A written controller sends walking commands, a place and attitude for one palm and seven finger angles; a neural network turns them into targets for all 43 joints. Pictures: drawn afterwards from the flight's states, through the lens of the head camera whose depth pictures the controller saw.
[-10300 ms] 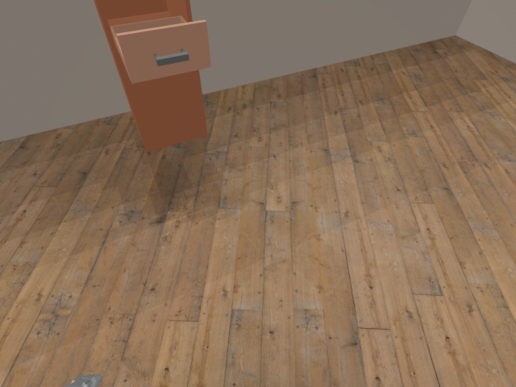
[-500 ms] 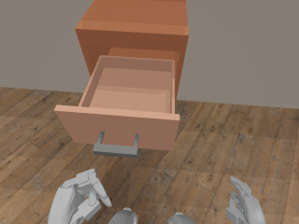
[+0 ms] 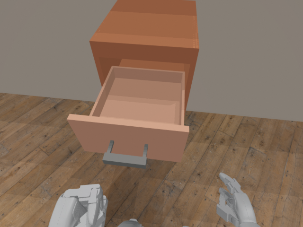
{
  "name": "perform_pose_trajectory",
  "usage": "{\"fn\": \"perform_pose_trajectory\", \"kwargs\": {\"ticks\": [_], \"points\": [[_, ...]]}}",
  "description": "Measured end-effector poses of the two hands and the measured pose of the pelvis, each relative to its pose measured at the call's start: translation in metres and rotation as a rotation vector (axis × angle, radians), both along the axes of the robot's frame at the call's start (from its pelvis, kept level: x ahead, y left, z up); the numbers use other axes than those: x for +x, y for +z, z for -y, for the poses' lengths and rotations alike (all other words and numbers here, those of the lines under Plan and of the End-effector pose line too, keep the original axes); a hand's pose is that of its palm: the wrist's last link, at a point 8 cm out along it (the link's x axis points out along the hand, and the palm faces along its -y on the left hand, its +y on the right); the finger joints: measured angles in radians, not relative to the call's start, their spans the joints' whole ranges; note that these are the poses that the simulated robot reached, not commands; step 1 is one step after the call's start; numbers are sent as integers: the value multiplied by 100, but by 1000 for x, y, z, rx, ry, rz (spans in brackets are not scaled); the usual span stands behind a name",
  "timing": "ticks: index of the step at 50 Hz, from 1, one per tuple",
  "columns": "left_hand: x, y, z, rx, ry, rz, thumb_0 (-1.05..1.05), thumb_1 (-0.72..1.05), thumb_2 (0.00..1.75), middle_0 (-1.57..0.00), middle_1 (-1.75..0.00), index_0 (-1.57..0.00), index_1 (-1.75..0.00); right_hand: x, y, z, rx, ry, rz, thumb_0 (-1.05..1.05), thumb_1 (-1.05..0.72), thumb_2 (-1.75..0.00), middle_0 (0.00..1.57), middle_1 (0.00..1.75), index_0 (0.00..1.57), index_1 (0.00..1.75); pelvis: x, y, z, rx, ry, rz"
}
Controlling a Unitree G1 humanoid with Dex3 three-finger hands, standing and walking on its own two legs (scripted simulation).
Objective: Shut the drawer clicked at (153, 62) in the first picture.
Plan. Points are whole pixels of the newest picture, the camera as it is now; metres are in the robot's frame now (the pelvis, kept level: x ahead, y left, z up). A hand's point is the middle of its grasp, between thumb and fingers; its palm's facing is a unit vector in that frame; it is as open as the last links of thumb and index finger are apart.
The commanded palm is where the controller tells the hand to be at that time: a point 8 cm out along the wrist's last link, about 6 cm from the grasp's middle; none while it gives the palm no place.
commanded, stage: raise the hand and make a fist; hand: left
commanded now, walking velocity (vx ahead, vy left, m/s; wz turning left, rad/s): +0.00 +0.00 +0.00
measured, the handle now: (126, 153) +0.33 +0.10 -0.01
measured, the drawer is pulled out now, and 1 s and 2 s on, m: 0.30 0.30 0.30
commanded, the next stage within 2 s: bring the fist close to the handle in 0.34 s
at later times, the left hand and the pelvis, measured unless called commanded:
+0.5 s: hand (107, 214) +0.15 +0.10 +0.09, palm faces -0.05 -1.00 +0.01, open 3.3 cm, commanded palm +0.12 +0.15 +0.08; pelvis +0.00 +0.00 +0.00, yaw +0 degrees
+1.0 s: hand (121, 199) +0.19 +0.09 +0.04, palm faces -0.07 -1.00 +0.01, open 3.3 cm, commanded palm +0.17 +0.14 +0.03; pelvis +0.00 -0.01 -0.02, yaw +0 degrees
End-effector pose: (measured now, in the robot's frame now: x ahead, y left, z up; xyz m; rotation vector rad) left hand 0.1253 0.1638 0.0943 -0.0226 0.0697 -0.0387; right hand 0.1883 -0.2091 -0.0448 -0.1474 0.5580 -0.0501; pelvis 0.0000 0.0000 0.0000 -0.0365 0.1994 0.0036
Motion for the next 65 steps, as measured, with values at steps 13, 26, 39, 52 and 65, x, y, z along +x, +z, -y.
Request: {"fn": "perform_pose_trajectory", "kwargs": {"ticks": [13,26,39,52,65], "points": [[-3,-4,2,10,-11,-1,2,90,90,-139,-160,-140,-160,-14,-2,17,-30,-43,-10,1,-91,-90,20,30,20,30,-4,-3,2,2,-3,0],[4,-6,9,10,-15,-6,2,90,90,-139,-160,-140,-160,-14,-3,15,-14,-42,-8,1,-91,-90,20,30,20,30,-3,-1,5,7,-6,1],[25,-35,17,5,-26,8,2,90,90,-139,-160,-140,-160,-10,-21,21,-39,-15,-39,1,-91,-90,20,30,20,30,-4,-16,8,7,-6,-49],[49,-62,22,10,-33,-6,2,90,90,-139,-160,-140,-160,-17,-40,24,-51,-16,-106,1,-91,-90,20,30,20,30,-3,-26,10,8,-11,-94],[69,-88,28,4,-46,-1,2,90,90,-139,-160,-140,-160,-18,-60,26,-64,-7,-156,1,-91,-90,20,30,20,30,-4,-39,9,6,-13,-140]]}}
